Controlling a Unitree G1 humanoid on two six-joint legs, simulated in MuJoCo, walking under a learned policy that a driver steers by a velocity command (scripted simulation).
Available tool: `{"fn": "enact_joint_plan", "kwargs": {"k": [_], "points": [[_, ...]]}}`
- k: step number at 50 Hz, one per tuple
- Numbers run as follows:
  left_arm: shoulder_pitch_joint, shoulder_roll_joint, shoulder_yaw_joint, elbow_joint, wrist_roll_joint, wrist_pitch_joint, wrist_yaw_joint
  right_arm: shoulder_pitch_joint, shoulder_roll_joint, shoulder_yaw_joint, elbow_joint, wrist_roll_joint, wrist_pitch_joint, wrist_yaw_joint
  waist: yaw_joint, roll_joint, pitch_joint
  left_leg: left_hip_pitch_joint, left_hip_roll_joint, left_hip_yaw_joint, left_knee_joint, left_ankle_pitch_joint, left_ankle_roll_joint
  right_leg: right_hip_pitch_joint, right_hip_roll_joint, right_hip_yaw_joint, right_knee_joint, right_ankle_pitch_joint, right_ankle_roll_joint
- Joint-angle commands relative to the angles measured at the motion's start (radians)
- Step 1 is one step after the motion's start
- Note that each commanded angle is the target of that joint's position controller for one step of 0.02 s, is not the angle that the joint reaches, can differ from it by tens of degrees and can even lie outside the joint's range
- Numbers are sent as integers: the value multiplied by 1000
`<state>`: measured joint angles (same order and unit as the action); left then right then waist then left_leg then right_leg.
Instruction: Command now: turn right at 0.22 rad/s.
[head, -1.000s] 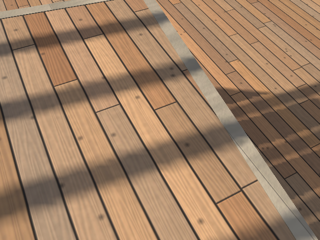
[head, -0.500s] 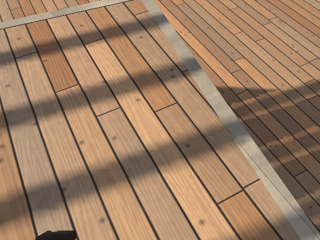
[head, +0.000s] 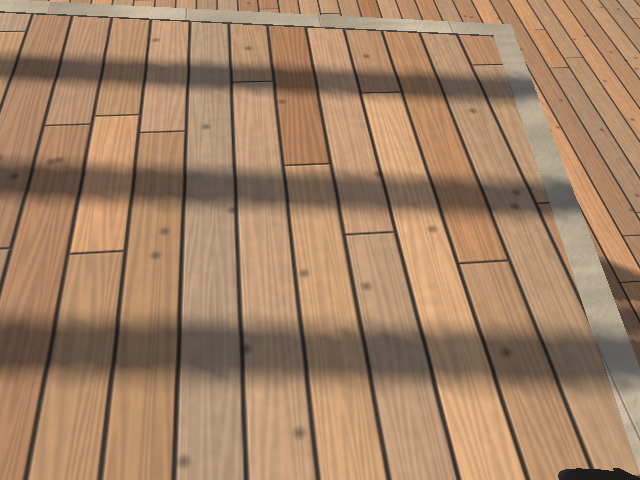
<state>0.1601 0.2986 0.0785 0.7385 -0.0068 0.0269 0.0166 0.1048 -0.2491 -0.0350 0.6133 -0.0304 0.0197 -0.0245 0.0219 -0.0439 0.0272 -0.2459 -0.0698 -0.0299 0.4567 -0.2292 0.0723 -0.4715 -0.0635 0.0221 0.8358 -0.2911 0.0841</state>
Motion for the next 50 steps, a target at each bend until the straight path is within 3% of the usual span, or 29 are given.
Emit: {"fn": "enact_joint_plan", "kwargs": {"k": [1,3,6,10,11,12,13,14,15,16,17,18,21,23,26,28,29,31,37,38,40,41,42,43,44,45,46,47,50], "points": [[-82,118,18,-100,-15,-11,-5,16,-184,-49,-28,-8,-8,4,-71,196,-25,14,295,-154,-149,106,165,47,-2,-26,-44,-63,-16],[-73,129,21,-116,-22,-16,-7,22,-207,-60,-19,6,2,-3,-77,178,-7,76,344,-188,-123,200,184,-20,-4,-30,-26,-133,-27],[-18,97,16,-115,-24,-18,-20,6,-188,-63,-19,18,14,-16,-60,152,-53,175,390,-177,-60,452,191,-38,-8,-43,-19,-180,-37],[71,77,19,-103,-30,-15,-38,-47,-177,-73,-28,39,26,-25,-4,148,-100,171,356,-56,52,511,115,104,38,-107,-240,-29,-80],[105,97,29,-99,-23,-16,-34,-26,-164,-74,-17,47,24,-25,12,113,-102,119,311,3,141,413,51,189,46,-68,-364,127,-115],[138,201,60,-110,-16,-20,-18,-9,-135,-72,-29,25,15,-22,-3,-88,-118,-74,198,111,388,145,-50,346,-94,207,-449,448,-198],[162,306,81,-126,6,-34,-16,-132,-87,-54,-103,-9,2,-18,16,-310,-116,-413,-7,79,622,-414,-132,486,-299,580,-464,791,-410],[186,250,67,-135,29,-49,-20,-150,-114,-59,-97,1,-11,-14,60,-152,-195,-467,8,-62,772,-471,-130,545,-317,560,-464,773,-469],[142,226,60,-134,21,-59,-17,-129,-130,-65,-80,20,-16,-8,23,-76,-167,-488,31,-88,808,-384,-122,538,-259,463,-445,747,-418],[92,211,60,-142,-2,-55,-8,-112,-132,-68,-61,22,-19,-10,-1,-15,-148,-504,45,-87,779,-301,-124,526,-199,396,-435,690,-363],[54,188,52,-152,-26,-44,3,-111,-141,-72,-56,17,-19,-14,-10,-10,-134,-507,61,-92,736,-239,-133,513,-173,365,-435,667,-332],[39,175,45,-161,-32,-30,14,-107,-135,-73,-52,19,-19,-12,-21,-27,-137,-461,55,-88,717,-198,-145,478,-141,344,-440,666,-319],[50,186,49,-177,-20,-10,22,-88,-111,-67,-32,28,-23,-3,-16,-39,-144,-430,19,-75,623,-126,-167,471,-99,343,-437,657,-311],[57,190,51,-181,-27,-5,28,-105,-102,-63,-32,33,-26,-4,-8,-51,-135,-423,5,-83,515,-102,-175,467,-84,374,-427,605,-302],[22,153,30,-190,-5,3,33,-58,-116,-61,9,37,-18,1,3,-92,-158,-326,51,-41,434,-47,-184,424,-92,306,-394,609,-279],[75,118,8,-163,2,-2,21,-55,-102,-47,13,46,-26,20,42,-106,-167,-258,82,2,373,-14,-165,374,-82,316,-480,117,-287],[91,138,9,-157,7,-9,9,-74,-110,-45,2,58,-34,28,64,-145,-118,-272,89,18,350,-15,-147,344,-97,362,-537,-142,-301],[92,171,12,-149,19,-35,-8,-104,-159,-53,-18,80,-55,37,82,-174,1,-344,113,9,316,-40,-100,325,-151,431,-608,-331,-317],[135,170,16,-110,2,-97,-18,-80,-136,-33,-29,82,-103,65,86,-95,69,-476,152,8,260,-107,-6,494,-227,346,-649,-251,-308],[161,193,21,-93,87,-90,-24,-72,-147,-34,-21,-17,-60,90,70,-84,36,-341,92,71,218,-128,0,433,-176,266,-668,-286,-270],[80,188,22,-104,68,-89,-27,34,-151,-41,3,0,-39,102,-11,-88,39,-104,56,148,158,-70,28,283,-136,143,-631,-211,-231],[54,179,19,-107,62,-90,-26,154,-171,-53,46,5,-38,97,-79,-45,6,70,5,180,145,-88,40,195,-104,66,-494,-9,-213],[41,146,7,-111,66,-94,-23,375,-217,-76,115,7,-48,86,-181,78,-84,311,3,97,120,-155,69,87,-47,-41,-166,270,-188],[-28,65,-20,-170,66,-100,-23,562,-338,-100,140,-4,-58,69,-251,361,-150,457,254,-382,-95,-542,156,-161,58,-132,267,143,-121],[-73,39,-29,-226,69,-112,-29,470,-317,-82,107,4,-60,73,-178,445,-91,472,333,-875,-338,-706,213,-445,174,23,395,-177,-110],[-97,84,-28,-219,76,-124,-39,373,-285,-81,81,2,-56,67,-152,262,-17,438,363,-809,-294,-648,236,-527,79,82,468,-109,-113],[-97,112,-25,-199,76,-133,-48,359,-271,-81,78,6,-58,61,-135,125,-11,380,333,-680,-246,-516,230,-489,32,81,438,-30,-108],[-58,112,-27,-179,77,-133,-52,354,-259,-78,85,13,-58,55,-97,69,6,299,291,-581,-251,-434,210,-421,2,69,367,-2,-97],[-44,100,-41,-163,88,-92,-63,334,-219,-59,93,25,-78,42,-55,113,56,147,180,-429,-311,-247,192,-311,-11,20,235,51,-46]]}}
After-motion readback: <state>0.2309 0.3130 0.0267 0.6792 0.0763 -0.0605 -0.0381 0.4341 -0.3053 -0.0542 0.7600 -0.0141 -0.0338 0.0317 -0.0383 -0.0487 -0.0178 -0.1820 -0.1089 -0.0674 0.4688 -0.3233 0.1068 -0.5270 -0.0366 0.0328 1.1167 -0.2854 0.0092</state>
